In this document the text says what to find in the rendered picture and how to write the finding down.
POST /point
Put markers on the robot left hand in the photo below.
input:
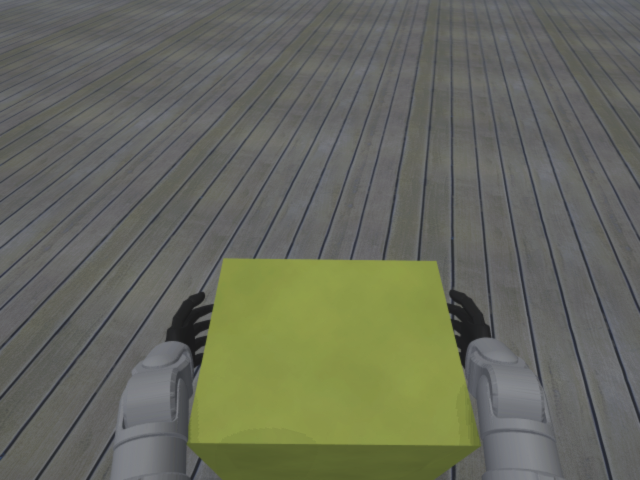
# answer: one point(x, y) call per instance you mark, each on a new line
point(183, 328)

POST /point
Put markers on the left robot forearm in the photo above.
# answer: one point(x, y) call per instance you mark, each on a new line
point(152, 424)

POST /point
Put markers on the carton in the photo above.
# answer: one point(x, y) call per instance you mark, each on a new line
point(331, 370)

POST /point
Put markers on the robot right hand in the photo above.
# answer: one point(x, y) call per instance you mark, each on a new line
point(472, 326)

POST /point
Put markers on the right robot forearm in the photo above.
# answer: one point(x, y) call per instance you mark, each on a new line
point(515, 423)

